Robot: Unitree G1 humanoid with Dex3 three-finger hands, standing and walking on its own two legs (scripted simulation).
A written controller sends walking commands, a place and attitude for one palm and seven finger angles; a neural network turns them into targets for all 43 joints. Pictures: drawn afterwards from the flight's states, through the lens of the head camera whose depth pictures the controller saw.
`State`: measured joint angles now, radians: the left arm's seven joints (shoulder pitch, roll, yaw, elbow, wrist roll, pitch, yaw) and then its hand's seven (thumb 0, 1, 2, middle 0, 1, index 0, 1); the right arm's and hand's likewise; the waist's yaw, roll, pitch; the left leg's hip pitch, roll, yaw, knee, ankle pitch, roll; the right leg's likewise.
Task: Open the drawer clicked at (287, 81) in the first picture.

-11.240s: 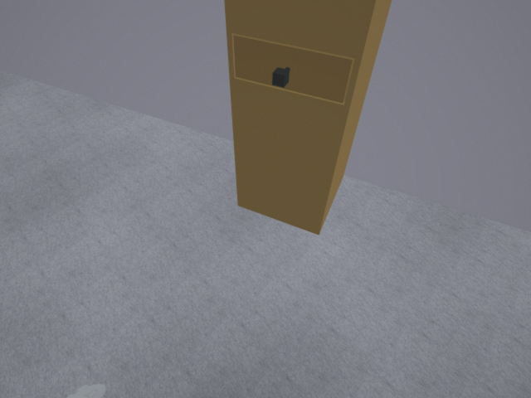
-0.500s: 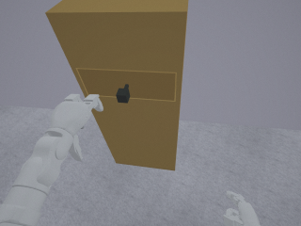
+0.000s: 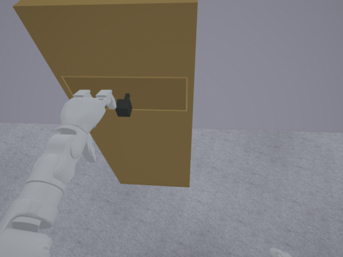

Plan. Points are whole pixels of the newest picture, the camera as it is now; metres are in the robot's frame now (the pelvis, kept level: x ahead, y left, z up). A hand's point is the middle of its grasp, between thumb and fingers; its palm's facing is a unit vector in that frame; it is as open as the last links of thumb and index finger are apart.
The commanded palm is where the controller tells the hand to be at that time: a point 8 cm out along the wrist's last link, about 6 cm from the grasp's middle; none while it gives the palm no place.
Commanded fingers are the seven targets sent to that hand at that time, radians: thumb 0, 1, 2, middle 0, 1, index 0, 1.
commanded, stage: move the hooked fingers above the handle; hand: left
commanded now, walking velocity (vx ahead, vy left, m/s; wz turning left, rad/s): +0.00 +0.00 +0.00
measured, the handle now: (125, 103) +0.55 +0.20 +0.00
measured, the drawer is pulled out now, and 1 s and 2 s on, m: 0.00 0.00 0.00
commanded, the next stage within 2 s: lower the fingers behind the handle in 1.50 s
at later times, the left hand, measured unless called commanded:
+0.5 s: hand (106, 108) +0.46 +0.22 +0.07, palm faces -0.04 -0.01 -1.00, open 13.8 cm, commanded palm +0.45 +0.22 +0.13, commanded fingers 0.00 -0.50 0.30 -0.30 -1.20 -0.30 -1.20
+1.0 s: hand (117, 97) +0.51 +0.20 +0.06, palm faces -0.06 -0.03 -1.00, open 13.7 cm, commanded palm +0.49 +0.21 +0.12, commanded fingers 0.00 -0.50 0.30 -0.30 -1.20 -0.30 -1.20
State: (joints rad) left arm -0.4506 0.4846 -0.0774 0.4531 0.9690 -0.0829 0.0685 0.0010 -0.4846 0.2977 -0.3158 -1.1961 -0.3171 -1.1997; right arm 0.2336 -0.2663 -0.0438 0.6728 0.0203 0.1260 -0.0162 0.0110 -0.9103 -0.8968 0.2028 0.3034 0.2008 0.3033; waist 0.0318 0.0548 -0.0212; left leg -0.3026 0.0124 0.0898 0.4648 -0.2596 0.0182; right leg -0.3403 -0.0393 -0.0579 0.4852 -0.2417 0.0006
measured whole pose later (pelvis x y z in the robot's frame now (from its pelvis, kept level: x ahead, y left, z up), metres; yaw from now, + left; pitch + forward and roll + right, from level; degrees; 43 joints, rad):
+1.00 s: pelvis +0.01 +0.00 -0.01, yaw -1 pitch +16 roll -1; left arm -0.92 0.53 -0.03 1.06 1.08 -0.08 0.18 0.00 -0.48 0.30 -0.33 -1.20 -0.33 -1.22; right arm 0.39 -0.27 -0.07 0.71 -0.01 0.13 -0.02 0.01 -0.91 -0.90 0.20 0.30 0.20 0.30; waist -0.11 0.04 -0.10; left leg -0.56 0.04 0.10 0.62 -0.33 0.02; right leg -0.58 -0.02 -0.04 0.59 -0.28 0.00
